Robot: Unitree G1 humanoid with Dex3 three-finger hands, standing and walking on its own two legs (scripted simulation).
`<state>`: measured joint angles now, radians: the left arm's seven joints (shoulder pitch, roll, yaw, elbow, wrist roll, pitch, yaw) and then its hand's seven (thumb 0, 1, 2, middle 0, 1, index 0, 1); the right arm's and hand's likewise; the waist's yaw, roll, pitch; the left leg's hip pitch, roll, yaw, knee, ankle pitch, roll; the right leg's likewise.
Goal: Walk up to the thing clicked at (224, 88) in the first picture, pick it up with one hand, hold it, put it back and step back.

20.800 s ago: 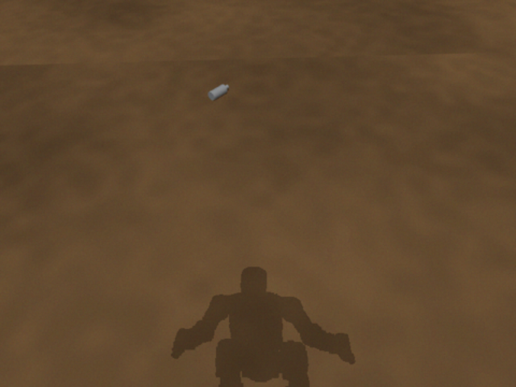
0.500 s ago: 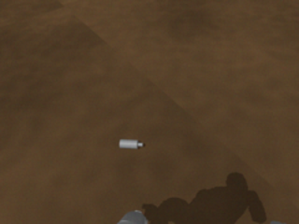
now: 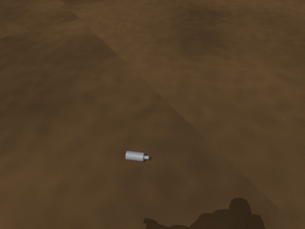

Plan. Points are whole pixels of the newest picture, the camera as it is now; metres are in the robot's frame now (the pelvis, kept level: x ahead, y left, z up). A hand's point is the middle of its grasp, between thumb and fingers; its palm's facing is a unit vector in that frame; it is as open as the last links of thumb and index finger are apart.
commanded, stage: walk up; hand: left
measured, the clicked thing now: (137, 156) +0.73 +0.18 -0.74
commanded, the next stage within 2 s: stand in 0.36 s
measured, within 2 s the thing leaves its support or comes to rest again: neither
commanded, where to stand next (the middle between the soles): +0.36 -0.03 m, yaw -1 degrees
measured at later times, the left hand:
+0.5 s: hand out of the picture +0.09 +0.26 -0.14, palm faces -0.01 -0.94 -0.35, open 7.4 cm
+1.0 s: hand out of the picture +0.06 +0.25 -0.14, palm faces -0.04 -0.94 -0.35, open 7.4 cm
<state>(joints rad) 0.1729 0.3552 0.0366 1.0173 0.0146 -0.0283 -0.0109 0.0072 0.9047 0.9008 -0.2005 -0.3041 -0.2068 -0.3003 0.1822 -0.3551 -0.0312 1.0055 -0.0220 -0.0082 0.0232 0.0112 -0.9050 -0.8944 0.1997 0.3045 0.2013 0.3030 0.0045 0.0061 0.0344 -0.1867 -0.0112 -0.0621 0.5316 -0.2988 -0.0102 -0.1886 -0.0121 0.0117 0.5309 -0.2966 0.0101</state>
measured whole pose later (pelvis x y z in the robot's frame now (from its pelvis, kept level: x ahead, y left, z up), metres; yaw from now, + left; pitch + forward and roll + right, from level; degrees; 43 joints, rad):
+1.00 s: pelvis -0.02 -0.01 +0.01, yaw +0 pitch -3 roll +0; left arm 0.11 0.36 0.00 1.15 0.01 -0.02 -0.01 0.01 0.91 0.90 -0.20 -0.30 -0.21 -0.30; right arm 0.12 -0.36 -0.01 1.15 -0.01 -0.01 0.02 0.01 -0.91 -0.89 0.20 0.30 0.20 0.30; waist -0.01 0.01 0.06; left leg -0.11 0.01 -0.06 0.32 -0.16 -0.03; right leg -0.12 0.00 0.01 0.33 -0.16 0.00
